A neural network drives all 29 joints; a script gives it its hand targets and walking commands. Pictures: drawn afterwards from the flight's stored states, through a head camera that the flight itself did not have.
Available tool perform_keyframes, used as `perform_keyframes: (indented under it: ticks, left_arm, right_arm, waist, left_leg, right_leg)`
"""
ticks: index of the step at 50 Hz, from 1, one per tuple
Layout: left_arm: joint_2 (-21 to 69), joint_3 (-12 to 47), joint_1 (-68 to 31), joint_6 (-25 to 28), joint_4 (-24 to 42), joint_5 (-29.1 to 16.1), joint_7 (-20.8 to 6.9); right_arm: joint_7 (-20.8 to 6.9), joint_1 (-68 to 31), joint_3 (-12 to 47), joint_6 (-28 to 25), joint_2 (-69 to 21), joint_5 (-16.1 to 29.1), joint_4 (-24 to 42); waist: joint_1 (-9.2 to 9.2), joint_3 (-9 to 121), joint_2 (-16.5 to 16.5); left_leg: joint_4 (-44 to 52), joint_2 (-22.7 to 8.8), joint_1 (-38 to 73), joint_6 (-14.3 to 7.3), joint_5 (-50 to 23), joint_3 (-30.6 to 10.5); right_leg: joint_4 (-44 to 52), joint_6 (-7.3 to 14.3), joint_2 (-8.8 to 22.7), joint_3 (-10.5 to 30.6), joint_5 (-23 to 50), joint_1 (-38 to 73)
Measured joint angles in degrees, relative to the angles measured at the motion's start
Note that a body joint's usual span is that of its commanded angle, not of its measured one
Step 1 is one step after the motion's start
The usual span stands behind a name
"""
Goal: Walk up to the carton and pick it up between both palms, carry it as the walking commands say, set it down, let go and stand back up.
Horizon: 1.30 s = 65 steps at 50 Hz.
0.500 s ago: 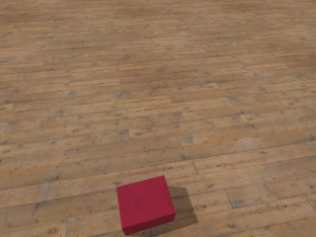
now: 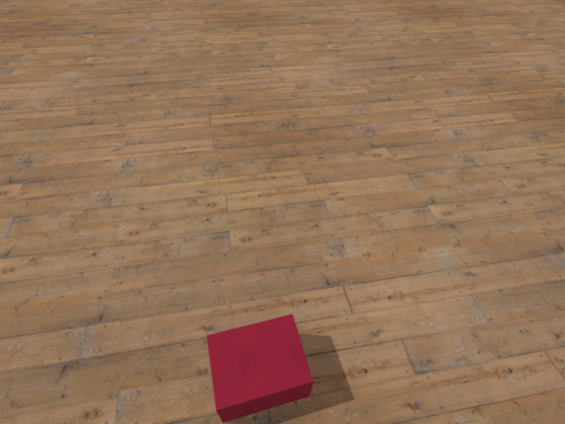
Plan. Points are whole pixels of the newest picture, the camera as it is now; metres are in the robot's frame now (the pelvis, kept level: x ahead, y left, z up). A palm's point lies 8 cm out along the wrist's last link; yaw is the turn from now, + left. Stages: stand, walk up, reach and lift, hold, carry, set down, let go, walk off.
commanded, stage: walk up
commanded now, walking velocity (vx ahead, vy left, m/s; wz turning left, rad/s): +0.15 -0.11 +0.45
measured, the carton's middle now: (258, 366) +0.45 +0.07 -0.70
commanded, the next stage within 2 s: none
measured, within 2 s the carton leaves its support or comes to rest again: neither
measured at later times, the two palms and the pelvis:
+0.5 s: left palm out of the picture -0.06 +0.14 -0.14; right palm (433, 385) +0.23 -0.25 -0.14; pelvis +0.08 -0.04 -0.01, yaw +10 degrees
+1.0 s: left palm out of the picture +0.11 +0.19 -0.15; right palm (464, 404) +0.20 -0.29 -0.15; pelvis +0.12 -0.05 -0.02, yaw +11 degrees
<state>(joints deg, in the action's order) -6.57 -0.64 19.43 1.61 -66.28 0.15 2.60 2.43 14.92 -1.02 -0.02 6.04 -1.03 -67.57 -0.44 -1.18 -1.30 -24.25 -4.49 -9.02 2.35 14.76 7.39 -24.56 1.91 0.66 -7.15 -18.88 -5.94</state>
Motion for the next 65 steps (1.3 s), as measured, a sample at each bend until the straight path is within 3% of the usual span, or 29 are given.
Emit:
perform_keyframes:
  ticks: [3,7,9,10,13,17,20,25,27,30,33,37,40,43,45,50,54,60,62,64,65]
  left_arm:
    - [-2.4,-0.8,0.2,-0.9,1.6,0.8,-0.5]
    - [-5.5,-2.0,-1.0,-1.5,4.5,0.7,-0.6]
    - [-6.2,-1.9,-1.5,-0.8,6.2,0.8,-0.5]
    - [-6.4,-1.7,-1.5,0.1,7.0,1.1,-0.3]
    - [-4.3,-1.4,-1.5,1.7,7.4,1.6,-0.2]
    - [-2.3,-1.0,2.6,2.3,6.4,1.2,-0.2]
    - [-1.4,-0.9,4.9,2.2,4.8,1.0,-0.1]
    - [-0.5,-0.3,5.8,1.5,2.8,1.2,0.1]
    - [-0.5,-0.2,6.0,1.1,2.1,1.0,0.1]
    - [-1.1,-0.1,4.1,0.1,1.9,-0.2,0.1]
    - [-1.2,-0.1,2.2,-1.1,2.1,0.0,-0.1]
    - [-1.5,-0.2,-0.8,-1.8,3.2,0.4,-0.5]
    - [-2.0,-0.2,-2.5,-1.4,4.0,0.5,-0.5]
    - [-1.4,0.0,-3.5,-1.2,4.3,0.9,-0.4]
    - [-1.8,-0.2,-4.0,-1.4,5.2,0.9,-0.3]
    - [-3.5,-1.3,-6.5,-2.6,7.6,0.8,0.0]
    - [-4.9,-2.3,-8.1,-3.6,9.3,0.8,-0.4]
    - [-6.4,-3.2,-11.0,-5.1,12.4,0.7,-1.4]
    - [-6.1,-2.6,-11.2,-4.3,12.5,0.9,-1.7]
    - [-5.4,-2.0,-10.3,-3.4,12.2,0.9,-1.9]
    - [-4.6,-1.8,-9.9,-2.9,11.6,1.0,-1.8]
  right_arm:
    - [-0.3,2.0,-1.1,0.7,0.2,-1.1,0.7]
    - [0.0,3.8,-2.0,0.9,1.4,-0.8,0.9]
    - [-0.3,4.4,-2.1,1.3,2.6,-0.7,1.2]
    - [-0.8,4.6,-2.3,1.6,3.3,-0.6,1.6]
    - [-1.8,4.2,-2.8,2.3,6.0,-0.3,2.7]
    - [-2.7,1.5,-3.2,1.7,7.6,-0.6,5.0]
    - [-3.3,-2.3,-2.8,1.0,6.8,-0.8,7.3]
    - [-2.4,-9.4,-1.5,-0.4,4.8,-0.3,10.3]
    - [-1.9,-11.2,-1.0,-1.2,4.2,-0.4,10.9]
    - [-1.4,-13.6,-0.6,-1.8,2.7,-0.5,11.2]
    - [-0.8,-14.7,-0.1,-1.4,1.4,-0.1,10.9]
    - [-0.4,-13.7,-0.1,-0.5,0.1,0.1,10.0]
    - [-0.7,-11.6,-0.2,0.2,-0.3,0.2,8.9]
    - [-0.4,-8.4,-1.5,0.7,1.5,0.6,8.8]
    - [-0.9,-6.9,-1.7,1.5,3.3,0.6,8.8]
    - [-1.3,-3.8,-2.4,2.3,6.7,0.2,8.9]
    - [-1.2,-2.1,-2.1,2.6,7.2,0.0,8.4]
    - [-0.9,-2.0,-1.5,2.2,5.6,-0.1,10.1]
    - [-0.9,-2.3,-1.6,2.3,5.1,-0.3,10.2]
    - [-1.0,-2.5,-1.5,2.4,4.6,-0.1,9.9]
    - [-1.1,-2.6,-1.5,2.4,4.6,0.2,9.7]
  waist:
    - [-0.71,0.6,-1.3]
    - [-1.82,-0.2,-1.3]
    - [-1.75,-0.6,-0.4]
    - [-1.38,-0.7,-0.1]
    - [-0.57,-1.8,3.6]
    - [1.39,-0.5,4.2]
    - [2.63,-0.6,3.1]
    - [4.83,-4.0,1.5]
    - [4.97,-5.0,0.9]
    - [5.45,-7.0,-1.8]
    - [4.86,-6.7,-2.6]
    - [3.42,-5.8,-2.1]
    - [3.16,-5.4,-1.5]
    - [2.20,-4.0,1.8]
    - [1.26,-3.3,2.4]
    - [-1.00,-3.9,2.0]
    - [-1.69,-4.6,0.0]
    - [-2.63,-6.1,-0.2]
    - [-2.30,-5.6,-0.1]
    - [-1.57,-4.4,-0.2]
    - [-1.13,-4.1,0.8]
  left_leg:
    - [-4.5,0.6,-2.2,0.1,2.5,-1.6]
    - [-6.5,-0.1,-3.6,2.0,3.2,-4.5]
    - [-7.7,-0.5,-4.5,2.8,3.8,-6.0]
    - [-10.1,-0.5,-5.8,2.0,5.0,-6.3]
    - [-28.0,-0.2,-12.7,-0.1,10.6,-7.5]
    - [-39.4,1.8,-17.7,-1.1,6.0,-4.7]
    - [-34.2,2.1,-18.3,-1.1,3.2,-3.5]
    - [-14.8,3.1,-14.6,-1.6,2.0,-2.6]
    - [-6.9,3.5,-11.5,-2.5,-5.4,-0.8]
    - [-8.3,4.5,-10.7,-5.5,-3.1,0.3]
    - [-7.2,4.2,-9.3,-5.7,-1.8,1.3]
    - [-6.4,4.1,-8.0,-5.2,-1.7,2.0]
    - [-7.1,4.0,-6.7,-4.7,-0.9,2.7]
    - [-7.4,2.4,-5.8,-3.6,-0.7,1.3]
    - [-8.5,2.3,-6.5,-3.1,-0.5,0.7]
    - [-12.4,1.9,-8.8,-3.2,0.9,0.2]
    - [-13.7,1.8,-9.5,-4.2,2.3,1.2]
    - [-12.3,0.2,-11.8,-3.5,-0.4,1.3]
    - [-10.1,0.6,-11.8,-3.3,-2.1,1.8]
    - [-9.0,1.1,-11.7,-3.1,-3.0,2.6]
    - [-9.3,0.7,-11.7,-2.8,-3.0,2.4]
  right_leg:
    - [-9.1,-2.0,1.0,-0.2,-5.3,-3.6]
    - [-23.9,-4.2,0.3,3.1,-7.8,-10.7]
    - [-18.0,-4.4,1.2,3.9,-5.1,-10.1]
    - [-12.3,-3.5,2.1,4.2,-5.1,-8.7]
    - [-12.1,-0.8,1.3,0.8,-5.6,-7.3]
    - [-5.8,-0.9,1.6,-0.3,-3.3,-2.7]
    - [-0.9,-0.8,1.4,-0.5,-2.0,0.5]
    - [-0.1,-0.9,0.4,-1.7,-3.6,3.3]
    - [-3.5,-1.3,0.4,-2.3,-6.0,3.2]
    - [-17.1,-2.5,1.6,1.2,-10.1,-2.2]
    - [-24.5,-2.9,2.3,3.7,-10.8,-7.5]
    - [-19.7,-3.7,4.2,5.3,-8.3,-9.6]
    - [-10.9,-4.3,5.4,5.1,-1.0,-7.8]
    - [-8.6,-3.8,3.9,3.3,-0.1,-5.4]
    - [-8.7,-3.6,3.8,2.6,-0.7,-5.3]
    - [-11.6,-3.4,4.1,1.1,-2.5,-6.3]
    - [-14.4,-3.7,4.5,1.6,-3.6,-8.0]
    - [-32.1,-3.2,0.3,4.4,-13.4,-14.2]
    - [-26.2,-2.6,0.9,4.1,-10.1,-12.0]
    - [-13.7,-2.0,1.7,3.8,-4.3,-6.9]
    - [-10.3,-1.2,1.2,3.4,-5.4,-5.0]
